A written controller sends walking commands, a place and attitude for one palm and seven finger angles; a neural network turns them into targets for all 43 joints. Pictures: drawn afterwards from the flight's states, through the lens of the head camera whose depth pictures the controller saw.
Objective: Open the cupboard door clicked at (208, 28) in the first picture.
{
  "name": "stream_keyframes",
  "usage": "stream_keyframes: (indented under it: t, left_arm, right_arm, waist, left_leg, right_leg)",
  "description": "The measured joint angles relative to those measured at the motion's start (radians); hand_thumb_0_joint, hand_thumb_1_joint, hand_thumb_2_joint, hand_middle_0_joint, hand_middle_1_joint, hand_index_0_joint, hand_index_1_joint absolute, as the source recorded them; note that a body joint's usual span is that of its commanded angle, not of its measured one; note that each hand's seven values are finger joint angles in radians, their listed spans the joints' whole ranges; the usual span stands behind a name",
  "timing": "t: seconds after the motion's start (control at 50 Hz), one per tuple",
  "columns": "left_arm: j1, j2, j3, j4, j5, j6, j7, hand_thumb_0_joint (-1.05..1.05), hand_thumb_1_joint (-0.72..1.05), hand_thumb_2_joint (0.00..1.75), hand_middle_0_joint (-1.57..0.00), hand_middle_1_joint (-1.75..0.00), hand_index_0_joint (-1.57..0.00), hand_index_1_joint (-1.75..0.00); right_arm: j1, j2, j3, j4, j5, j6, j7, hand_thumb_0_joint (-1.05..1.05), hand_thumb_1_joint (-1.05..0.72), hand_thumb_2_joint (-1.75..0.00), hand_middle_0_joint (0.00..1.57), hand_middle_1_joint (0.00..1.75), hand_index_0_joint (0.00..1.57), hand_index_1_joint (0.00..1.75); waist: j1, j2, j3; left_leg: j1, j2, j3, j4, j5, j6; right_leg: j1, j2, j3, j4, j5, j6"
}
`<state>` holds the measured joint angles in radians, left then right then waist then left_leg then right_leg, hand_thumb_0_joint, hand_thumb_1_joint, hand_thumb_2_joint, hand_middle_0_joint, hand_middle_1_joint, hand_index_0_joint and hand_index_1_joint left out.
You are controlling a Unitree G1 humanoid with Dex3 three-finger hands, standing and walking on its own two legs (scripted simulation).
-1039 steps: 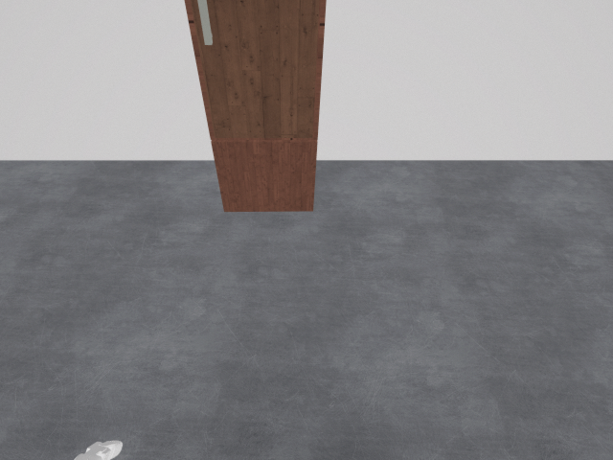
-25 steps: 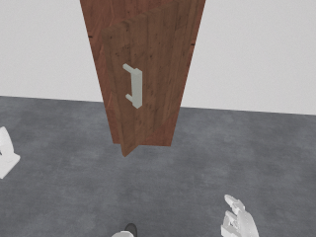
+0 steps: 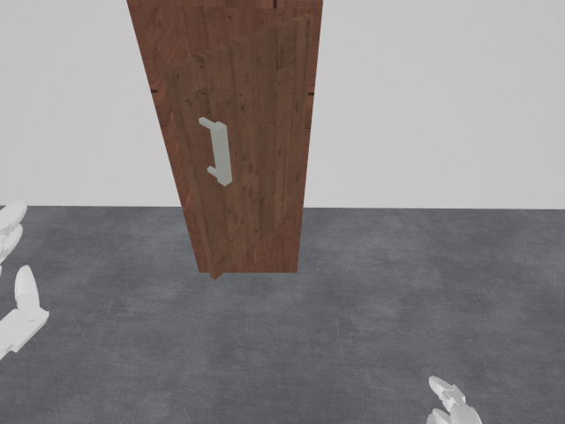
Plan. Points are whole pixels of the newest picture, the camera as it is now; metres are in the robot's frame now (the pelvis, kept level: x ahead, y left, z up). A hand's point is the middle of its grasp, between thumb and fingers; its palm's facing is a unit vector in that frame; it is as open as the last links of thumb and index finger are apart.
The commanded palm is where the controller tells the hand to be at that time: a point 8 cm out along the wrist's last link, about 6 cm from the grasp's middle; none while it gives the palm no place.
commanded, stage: stop stepping back and stand still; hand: left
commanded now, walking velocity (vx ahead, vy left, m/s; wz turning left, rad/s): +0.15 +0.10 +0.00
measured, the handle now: (214, 151) +0.57 +0.17 +0.08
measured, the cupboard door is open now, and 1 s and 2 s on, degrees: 49 49 49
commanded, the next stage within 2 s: let the arm hang, fingers relaxed in 0.72 s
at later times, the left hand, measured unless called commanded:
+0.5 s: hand out of the picture +0.15 +0.30 +0.16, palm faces +0.44 -0.77 -0.47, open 7.4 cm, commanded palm +0.09 +0.33 +0.18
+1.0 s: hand out of the picture +0.11 +0.28 -0.07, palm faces +0.05 -0.90 -0.43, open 7.4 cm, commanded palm none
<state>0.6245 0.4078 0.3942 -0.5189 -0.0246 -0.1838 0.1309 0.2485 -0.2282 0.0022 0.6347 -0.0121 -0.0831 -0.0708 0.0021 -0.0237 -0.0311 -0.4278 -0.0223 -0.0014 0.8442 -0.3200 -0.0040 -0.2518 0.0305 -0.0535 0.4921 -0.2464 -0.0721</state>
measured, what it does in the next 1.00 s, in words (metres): steps on the spot: left foot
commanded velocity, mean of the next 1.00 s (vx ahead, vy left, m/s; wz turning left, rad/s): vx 0.01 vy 0.01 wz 0.00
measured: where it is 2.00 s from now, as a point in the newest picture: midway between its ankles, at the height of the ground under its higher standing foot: outside the picture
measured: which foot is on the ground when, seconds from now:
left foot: up 0.00-0.12, down 0.14-1.00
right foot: down 0.00-1.00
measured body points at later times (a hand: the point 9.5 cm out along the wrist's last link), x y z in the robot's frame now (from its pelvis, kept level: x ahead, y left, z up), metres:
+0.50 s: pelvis -0.04 +0.03 +0.00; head -0.05 +0.03 +0.45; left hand +0.12 +0.34 +0.18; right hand +0.12 -0.19 -0.08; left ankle -0.04 +0.15 -0.74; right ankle +0.01 -0.07 -0.74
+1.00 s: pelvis -0.06 +0.04 -0.01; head -0.05 +0.01 +0.44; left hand +0.11 +0.33 -0.05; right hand +0.08 -0.22 -0.14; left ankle -0.04 +0.15 -0.74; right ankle +0.01 -0.07 -0.74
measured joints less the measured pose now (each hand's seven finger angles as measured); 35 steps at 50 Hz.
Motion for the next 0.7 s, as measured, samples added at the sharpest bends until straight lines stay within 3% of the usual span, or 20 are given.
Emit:
stream_keyframes:
  t: [0.06,0.14,0.16,0.2,0.24,0.36,0.56,0.7]
  left_arm:
    - [-0.038,-0.015,-0.002,0.044,0.011,-0.017,0.004,0.01,0.89,0.90,-0.21,-0.30,-0.21,-0.31]
    - [-0.098,-0.035,-0.009,0.090,0.019,-0.020,0.021,0.01,0.89,0.90,-0.21,-0.30,-0.21,-0.31]
    - [-0.107,-0.037,-0.009,0.096,0.018,-0.020,0.023,0.01,0.89,0.90,-0.21,-0.30,-0.21,-0.31]
    - [-0.108,-0.035,-0.004,0.096,0.014,-0.017,0.025,0.01,0.89,0.90,-0.21,-0.30,-0.21,-0.31]
    - [-0.086,-0.024,0.004,0.087,0.012,-0.018,0.021,0.01,0.89,0.90,-0.21,-0.30,-0.21,-0.31]
    - [-0.063,0.000,0.000,0.071,0.008,-0.030,0.006,0.01,0.89,0.90,-0.21,-0.30,-0.21,-0.31]
    - [-0.100,-0.027,0.005,0.108,0.014,-0.019,0.007,0.01,0.89,0.90,-0.21,-0.30,-0.21,-0.31]
    - [-0.113,-0.038,-0.006,0.088,0.021,-0.014,0.009,0.02,0.89,0.90,-0.21,-0.30,-0.21,-0.31]
  right_arm:
    - [0.035,0.000,-0.001,0.026,0.000,0.003,-0.011,0.01,-0.90,-0.90,0.20,0.30,0.20,0.30]
    - [0.057,-0.024,-0.007,0.030,-0.003,-0.023,-0.025,0.01,-0.90,-0.90,0.20,0.30,0.20,0.30]
    - [0.049,-0.023,-0.011,0.035,-0.003,-0.028,-0.026,0.01,-0.90,-0.90,0.20,0.30,0.20,0.30]
    - [0.029,-0.017,-0.010,0.033,0.001,-0.029,-0.020,0.01,-0.90,-0.90,0.20,0.30,0.20,0.30]
    - [0.011,-0.009,-0.004,0.021,0.003,-0.035,-0.012,0.01,-0.90,-0.90,0.20,0.30,0.20,0.30]
    - [-0.018,0.017,0.011,-0.004,0.005,-0.046,0.004,0.01,-0.90,-0.90,0.20,0.30,0.20,0.30]
    - [-0.015,0.031,0.027,-0.011,0.001,-0.049,0.004,0.01,-0.90,-0.90,0.20,0.30,0.20,0.30]
    - [-0.004,0.032,0.027,-0.004,-0.002,-0.057,0.004,0.01,-0.90,-0.90,0.20,0.30,0.20,0.30]
  waist:
    - [0.001,-0.010,-0.026]
    - [-0.009,0.028,-0.027]
    - [-0.014,0.030,-0.016]
    - [-0.009,0.022,0.014]
    - [-0.011,0.020,0.031]
    - [-0.014,0.028,0.041]
    - [0.010,0.013,0.048]
    - [0.011,0.010,0.060]
  left_leg:
    - [0.055,0.028,0.017,-0.049,0.001,0.010]
    - [0.213,0.067,0.006,-0.335,-0.009,0.042]
    - [0.225,0.066,0.003,-0.363,0.010,0.017]
    - [0.237,0.055,0.016,-0.366,0.032,-0.016]
    - [0.244,0.053,0.031,-0.359,0.036,-0.024]
    - [0.239,0.050,0.042,-0.344,0.040,-0.009]
    - [0.232,0.033,0.055,-0.378,0.078,0.012]
    - [0.236,0.028,0.055,-0.387,0.085,0.018]
  right_leg:
    - [-0.004,-0.012,-0.011,-0.026,0.021,0.003]
    - [-0.026,-0.009,-0.048,-0.002,0.013,0.011]
    - [-0.032,-0.014,-0.052,0.011,0.009,0.014]
    - [-0.026,-0.026,-0.038,0.018,0.014,0.021]
    - [-0.024,-0.028,-0.023,0.023,0.020,0.027]
    - [-0.017,-0.029,-0.012,0.007,0.044,0.037]
    - [-0.016,-0.042,0.003,-0.050,0.100,0.059]
    - [-0.008,-0.048,0.003,-0.064,0.110,0.064]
